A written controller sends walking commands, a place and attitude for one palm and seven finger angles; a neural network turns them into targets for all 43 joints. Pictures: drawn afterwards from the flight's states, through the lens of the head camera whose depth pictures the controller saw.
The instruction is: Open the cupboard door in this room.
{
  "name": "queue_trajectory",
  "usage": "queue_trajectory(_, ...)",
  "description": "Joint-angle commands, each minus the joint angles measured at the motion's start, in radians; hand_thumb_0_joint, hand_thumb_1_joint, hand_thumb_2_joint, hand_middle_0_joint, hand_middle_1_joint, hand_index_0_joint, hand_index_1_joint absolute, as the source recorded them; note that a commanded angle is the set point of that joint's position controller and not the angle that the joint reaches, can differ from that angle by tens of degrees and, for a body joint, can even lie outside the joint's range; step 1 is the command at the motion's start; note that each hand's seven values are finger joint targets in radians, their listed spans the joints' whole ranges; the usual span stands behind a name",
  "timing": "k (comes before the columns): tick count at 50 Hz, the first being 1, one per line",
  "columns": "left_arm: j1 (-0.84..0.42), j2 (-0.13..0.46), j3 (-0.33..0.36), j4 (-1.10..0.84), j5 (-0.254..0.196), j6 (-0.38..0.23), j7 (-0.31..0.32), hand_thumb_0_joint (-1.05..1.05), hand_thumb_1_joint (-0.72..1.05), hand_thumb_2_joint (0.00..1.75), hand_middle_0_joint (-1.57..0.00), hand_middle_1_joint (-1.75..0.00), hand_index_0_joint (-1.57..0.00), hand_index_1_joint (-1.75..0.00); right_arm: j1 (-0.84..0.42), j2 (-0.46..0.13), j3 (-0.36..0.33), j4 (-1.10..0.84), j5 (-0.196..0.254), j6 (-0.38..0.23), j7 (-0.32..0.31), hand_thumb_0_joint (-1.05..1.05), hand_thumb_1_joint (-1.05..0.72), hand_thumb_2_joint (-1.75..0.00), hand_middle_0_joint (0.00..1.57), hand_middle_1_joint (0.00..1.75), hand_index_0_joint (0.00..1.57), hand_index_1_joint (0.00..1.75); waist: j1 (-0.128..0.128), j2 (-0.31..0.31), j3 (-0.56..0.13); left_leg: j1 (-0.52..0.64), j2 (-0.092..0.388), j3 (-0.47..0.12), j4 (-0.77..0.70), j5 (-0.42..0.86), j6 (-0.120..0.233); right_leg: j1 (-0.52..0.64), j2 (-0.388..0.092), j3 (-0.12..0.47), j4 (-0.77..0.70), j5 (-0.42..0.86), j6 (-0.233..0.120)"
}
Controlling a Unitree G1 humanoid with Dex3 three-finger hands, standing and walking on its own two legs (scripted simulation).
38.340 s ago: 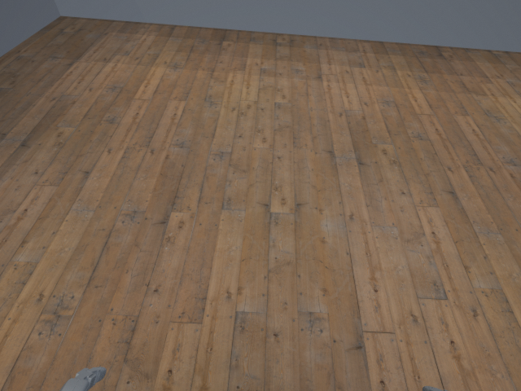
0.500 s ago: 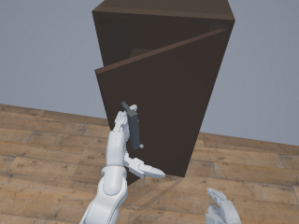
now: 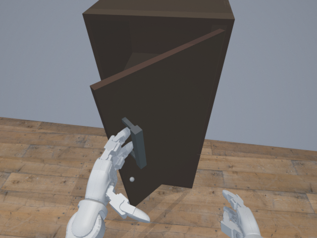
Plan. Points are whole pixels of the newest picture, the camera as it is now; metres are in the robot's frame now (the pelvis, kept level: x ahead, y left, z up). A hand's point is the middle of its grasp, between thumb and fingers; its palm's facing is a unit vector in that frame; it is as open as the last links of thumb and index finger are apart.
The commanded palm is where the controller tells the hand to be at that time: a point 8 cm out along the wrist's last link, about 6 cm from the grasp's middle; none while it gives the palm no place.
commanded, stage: slide the hand sideways off the handle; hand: left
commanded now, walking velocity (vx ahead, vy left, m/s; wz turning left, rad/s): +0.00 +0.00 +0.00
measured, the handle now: (134, 144) +0.31 +0.09 +0.10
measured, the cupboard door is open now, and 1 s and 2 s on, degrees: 49 48 48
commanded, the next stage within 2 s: draw the hand back to the body in 0.60 s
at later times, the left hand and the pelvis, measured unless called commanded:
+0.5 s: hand (100, 195) +0.19 +0.14 +0.09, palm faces -0.04 -1.00 -0.07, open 16.2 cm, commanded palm +0.15 +0.19 +0.10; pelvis +0.01 -0.01 -0.01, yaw +1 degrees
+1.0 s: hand (79, 190) +0.18 +0.17 +0.12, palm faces -0.06 -0.99 -0.08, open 16.3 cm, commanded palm +0.15 +0.23 +0.12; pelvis +0.01 +0.02 -0.01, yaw +1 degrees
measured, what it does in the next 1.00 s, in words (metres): stands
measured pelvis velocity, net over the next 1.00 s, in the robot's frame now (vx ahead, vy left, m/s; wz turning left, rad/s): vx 0.01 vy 0.02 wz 0.02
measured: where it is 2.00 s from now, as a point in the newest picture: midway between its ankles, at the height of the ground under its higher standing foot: outside the picture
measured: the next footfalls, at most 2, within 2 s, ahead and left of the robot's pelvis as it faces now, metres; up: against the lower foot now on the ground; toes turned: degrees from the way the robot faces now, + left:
none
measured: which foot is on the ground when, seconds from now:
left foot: down 0.00-1.00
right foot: down 0.00-1.00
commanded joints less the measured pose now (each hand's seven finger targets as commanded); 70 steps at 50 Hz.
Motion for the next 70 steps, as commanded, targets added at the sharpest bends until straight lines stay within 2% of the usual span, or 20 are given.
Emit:
queue_trajectory(1, -0.076, 0.027, 0.073, -0.271, -0.025, -0.081, -0.025, 0.0, -0.5, 0.3, -0.15, -0.3, -0.15, -0.3, -0.108, -0.094, -0.04, -0.177, 0.0, -0.076, -0.019, 0.0, -0.9, -0.9, 0.2, 0.3, 0.2, 0.3, -0.004, -0.062, -0.12, -0.076, -0.01, -0.037, -0.092, 0.145, 0.019, 0.125, -0.013, 0.069, -0.124, 0.115, 0.018)
queue_trajectory(10, 0.059, 0.135, 0.243, -0.253, -0.098, -0.128, -0.104, 0.0, -0.5, 0.3, -0.15, -0.3, -0.15, -0.3, -0.079, -0.107, -0.048, -0.161, 0.005, -0.129, -0.038, 0.0, -0.9, -0.9, 0.2, 0.3, 0.2, 0.3, 0.007, -0.1, -0.139, -0.147, -0.02, -0.032, -0.029, 0.147, 0.017, 0.16, -0.037, 0.148, -0.145, 0.105, 0.036)
queue_trajectory(14, 0.087, 0.143, 0.261, -0.268, -0.126, -0.149, -0.138, 0.0, -0.5, 0.3, -0.15, -0.3, -0.15, -0.3, -0.077, -0.114, -0.05, -0.164, 0.009, -0.155, -0.04, 0.0, -0.9, -0.9, 0.2, 0.3, 0.2, 0.3, 0.008, -0.049, -0.121, -0.16, -0.022, -0.033, -0.018, 0.142, 0.014, 0.142, -0.041, 0.152, -0.141, 0.092, 0.035)
queue_trajectory(15, 0.099, 0.155, 0.279, -0.265, -0.134, -0.156, -0.143, 0.0, -0.5, 0.3, -0.15, -0.3, -0.15, -0.3, -0.069, -0.117, -0.051, -0.161, 0.009, -0.162, -0.042, 0.0, -0.9, -0.9, 0.2, 0.3, 0.2, 0.3, 0.006, -0.075, -0.127, -0.165, -0.021, -0.037, -0.014, 0.144, 0.013, 0.145, -0.042, 0.152, -0.137, 0.097, 0.039)
queue_trajectory(22, 0.193, 0.189, 0.339, -0.274, -0.171, -0.191, -0.193, 0.0, -0.5, 0.3, -0.15, -0.3, -0.15, -0.3, -0.057, -0.127, -0.064, -0.155, 0.016, -0.195, -0.047, 0.0, -0.9, -0.9, 0.2, 0.3, 0.2, 0.3, 0.012, -0.084, -0.128, -0.185, -0.022, -0.042, 0.01, 0.15, 0.013, 0.129, -0.041, 0.15, -0.119, 0.116, 0.044)
queue_trajectory(27, 0.205, 0.172, 0.3, -0.315, -0.191, -0.224, -0.243, 0.0, -0.5, 0.3, -0.15, -0.3, -0.15, -0.3, -0.055, -0.134, -0.069, -0.156, 0.022, -0.232, -0.048, 0.0, -0.9, -0.9, 0.2, 0.3, 0.2, 0.3, -0.003, -0.023, -0.121, -0.167, -0.021, -0.049, 0.014, 0.162, 0.016, 0.076, -0.025, 0.108, -0.093, 0.107, 0.033)
queue_trajectory(31, 0.173, 0.153, 0.264, -0.314, -0.193, -0.23, -0.258, 0.0, -0.5, 0.3, -0.15, -0.3, -0.15, -0.3, -0.052, -0.143, -0.067, -0.151, 0.023, -0.257, -0.051, 0.0, -0.9, -0.9, 0.2, 0.3, 0.2, 0.3, -0.015, -0.041, -0.096, -0.176, -0.016, -0.064, 0.011, 0.129, 0.017, 0.033, -0.014, 0.078, -0.081, 0.039, 0.029)
queue_trajectory(34, 0.155, 0.147, 0.248, -0.309, -0.178, -0.217, -0.236, 0.0, -0.5, 0.3, -0.15, -0.3, -0.15, -0.3, -0.054, -0.143, -0.065, -0.149, 0.022, -0.267, -0.052, 0.0, -0.9, -0.9, 0.2, 0.3, 0.2, 0.3, -0.016, -0.029, -0.078, -0.179, -0.012, -0.073, 0.002, 0.091, 0.016, 0.001, -0.008, 0.057, -0.068, -0.01, 0.027)
queue_trajectory(38, 0.172, 0.205, 0.314, -0.338, -0.146, -0.184, -0.189, 0.0, -0.5, 0.3, -0.15, -0.3, -0.15, -0.3, -0.06, -0.135, -0.066, -0.153, 0.019, -0.258, -0.054, 0.0, -0.9, -0.9, 0.2, 0.3, 0.2, 0.3, 0.019, -0.011, -0.138, -0.16, -0.008, -0.079, -0.024, 0.116, 0.013, 0.04, -0.004, 0.033, -0.038, 0.026, 0.019)
queue_trajectory(40, 0.169, 0.189, 0.307, -0.373, -0.143, -0.17, -0.178, 0.0, -0.5, 0.3, -0.15, -0.3, -0.15, -0.3, -0.062, -0.126, -0.058, -0.162, 0.023, -0.254, -0.052, 0.0, -0.9, -0.9, 0.2, 0.3, 0.2, 0.3, 0.024, 0.032, -0.146, -0.143, -0.006, -0.081, -0.044, 0.142, 0.005, 0.054, -0.004, 0.018, -0.026, 0.066, 0.016)
queue_trajectory(47, 0.153, 0.18, 0.304, -0.378, -0.175, -0.095, -0.213, 0.0, -0.5, 0.3, -0.15, -0.3, -0.15, -0.3, -0.071, -0.136, -0.045, -0.152, 0.031, -0.254, -0.054, 0.0, -0.9, -0.9, 0.2, 0.3, 0.2, 0.3, 0.008, -0.002, -0.092, -0.121, 0.003, -0.089, -0.071, 0.17, 0.0, 0.059, 0.007, 0.0, -0.053, 0.108, 0.022)
queue_trajectory(52, 0.173, 0.223, 0.363, -0.397, -0.181, -0.047, -0.228, 0.0, -0.5, 0.3, -0.15, -0.3, -0.15, -0.3, -0.077, -0.137, -0.045, -0.146, 0.033, -0.254, -0.054, 0.0, -0.9, -0.9, 0.2, 0.3, 0.2, 0.3, 0.023, 0.007, -0.102, -0.089, 0.006, -0.094, -0.091, 0.228, -0.01, 0.092, 0.009, -0.009, -0.062, 0.154, 0.019)
queue_trajectory(56, 0.163, 0.258, 0.434, -0.412, -0.204, -0.045, -0.23, 0.0, -0.47, 0.32, -0.15, -0.3, -0.15, -0.3, -0.083, -0.132, -0.044, -0.138, 0.035, -0.255, -0.059, 0.0, -0.9, -0.9, 0.2, 0.3, 0.2, 0.3, 0.034, 0.007, -0.116, -0.068, 0.001, -0.088, -0.101, 0.261, -0.016, 0.126, 0.013, -0.012, -0.078, 0.189, 0.017)
queue_trajectory(60, 0.145, 0.253, 0.448, -0.407, -0.235, -0.053, -0.254, 0.0, -0.32, 0.37, -0.16, -0.3, -0.16, -0.3, -0.088, -0.14, -0.043, -0.123, 0.04, -0.266, -0.061, 0.0, -0.9, -0.9, 0.2, 0.3, 0.2, 0.3, 0.027, 0.034, -0.109, -0.037, 0.0, -0.088, -0.113, 0.289, -0.023, 0.137, 0.018, -0.015, -0.098, 0.218, 0.018)
queue_trajectory(61, 0.125, 0.386, 0.47, -0.511, -0.061, -0.076, -0.089, 0.0, -0.29, 0.39, -0.16, -0.3, -0.16, -0.3, -0.085, -0.131, -0.05, -0.132, 0.015, -0.255, -0.081, 0.0, -0.9, -0.9, 0.2, 0.3, 0.2, 0.3, 0.059, 0.047, -0.083, -0.072, 0.015, -0.079, -0.162, 0.277, -0.007, 0.202, 0.01, 0.04, -0.137, 0.196, 0.01)
queue_trajectory(62, 0.214, 0.281, 0.421, -0.454, -0.048, -0.061, -0.021, 0.0, -0.26, 0.4, -0.16, -0.3, -0.16, -0.3, -0.069, -0.113, -0.048, -0.121, 0.004, -0.249, -0.086, 0.0, -0.9, -0.9, 0.2, 0.3, 0.2, 0.3, 0.039, 0.037, -0.041, -0.067, 0.014, -0.074, -0.178, 0.248, -0.011, 0.196, 0.001, 0.037, -0.16, 0.17, 0.008)
queue_trajectory(63, 0.224, 0.262, 0.404, -0.438, -0.037, -0.052, 0.009, 0.0, -0.22, 0.42, -0.16, -0.3, -0.16, -0.3, -0.075, -0.122, -0.05, -0.117, 0.005, -0.244, -0.084, 0.0, -0.9, -0.9, 0.2, 0.3, 0.2, 0.3, 0.037, 0.002, -0.007, -0.078, 0.016, -0.081, -0.188, 0.225, -0.011, 0.188, 0.003, 0.036, -0.173, 0.151, 0.007)
queue_trajectory(64, 0.226, 0.23, 0.377, -0.424, -0.026, -0.05, 0.03, 0.0, -0.18, 0.43, -0.16, -0.3, -0.16, -0.3, -0.075, -0.12, -0.047, -0.105, 0.002, -0.234, -0.081, 0.0, -0.9, -0.9, 0.2, 0.3, 0.2, 0.3, 0.027, 0.032, -0.003, -0.059, 0.021, -0.076, -0.198, 0.234, -0.011, 0.199, -0.003, 0.037, -0.178, 0.153, 0.009)
queue_trajectory(67, 0.189, 0.277, 0.409, -0.421, 0.003, -0.065, 0.08, 0.0, -0.08, 0.48, -0.16, -0.3, -0.16, -0.3, -0.088, -0.127, -0.05, -0.088, -0.003, -0.214, -0.08, 0.0, -0.9, -0.9, 0.2, 0.3, 0.2, 0.3, 0.029, 0.059, -0.001, -0.02, 0.026, -0.076, -0.231, 0.23, -0.009, 0.223, -0.005, 0.038, -0.207, 0.139, 0.008)
queue_trajectory(70, 0.166, 0.306, 0.445, -0.415, 0.018, -0.078, 0.11, 0.0, 0.02, 0.52, -0.17, -0.3, -0.17, -0.3, -0.098, -0.127, -0.053, -0.076, -0.009, -0.203, -0.088, 0.0, -0.9, -0.9, 0.2, 0.3, 0.2, 0.3, 0.034, 0.031, -0.027, 0.019, 0.025, -0.071, -0.26, 0.241, -0.003, 0.266, -0.008, 0.043, -0.232, 0.15, 0.008)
